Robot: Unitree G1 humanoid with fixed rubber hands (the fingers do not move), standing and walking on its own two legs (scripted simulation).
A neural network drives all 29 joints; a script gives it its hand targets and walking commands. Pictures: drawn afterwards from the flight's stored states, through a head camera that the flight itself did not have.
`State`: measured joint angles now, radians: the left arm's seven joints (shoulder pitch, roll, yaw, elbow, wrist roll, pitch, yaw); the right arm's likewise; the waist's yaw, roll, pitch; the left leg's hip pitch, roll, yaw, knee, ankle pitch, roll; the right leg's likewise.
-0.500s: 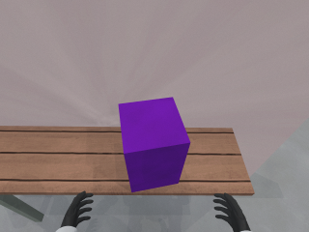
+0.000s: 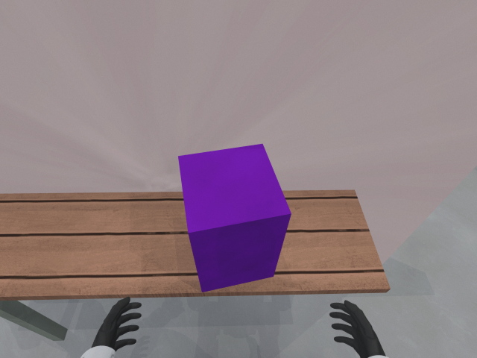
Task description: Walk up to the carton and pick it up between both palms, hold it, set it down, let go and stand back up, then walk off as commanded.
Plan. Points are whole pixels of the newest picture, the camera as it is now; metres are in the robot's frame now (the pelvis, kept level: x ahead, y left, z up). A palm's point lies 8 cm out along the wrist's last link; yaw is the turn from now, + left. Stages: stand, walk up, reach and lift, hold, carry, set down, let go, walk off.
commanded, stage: set down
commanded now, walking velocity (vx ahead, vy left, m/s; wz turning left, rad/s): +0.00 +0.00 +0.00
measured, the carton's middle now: (230, 222) +0.38 +0.02 -0.06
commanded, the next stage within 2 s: let go in 0.30 s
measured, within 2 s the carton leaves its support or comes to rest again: neither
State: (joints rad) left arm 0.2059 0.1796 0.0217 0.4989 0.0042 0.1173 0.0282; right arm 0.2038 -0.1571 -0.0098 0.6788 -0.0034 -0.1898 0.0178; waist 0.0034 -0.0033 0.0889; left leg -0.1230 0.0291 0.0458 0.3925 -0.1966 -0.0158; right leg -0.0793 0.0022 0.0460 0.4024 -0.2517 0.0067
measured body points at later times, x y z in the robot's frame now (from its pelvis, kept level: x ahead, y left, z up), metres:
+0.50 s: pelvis +0.00 -0.01 +0.00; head +0.01 -0.01 +0.45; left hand +0.16 +0.21 -0.09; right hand +0.16 -0.23 -0.10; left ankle +0.01 +0.13 -0.74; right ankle -0.02 -0.13 -0.74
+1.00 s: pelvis +0.00 -0.02 -0.01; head -0.02 -0.02 +0.44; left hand +0.13 +0.26 -0.11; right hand +0.13 -0.30 -0.12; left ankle +0.01 +0.13 -0.74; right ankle -0.02 -0.13 -0.74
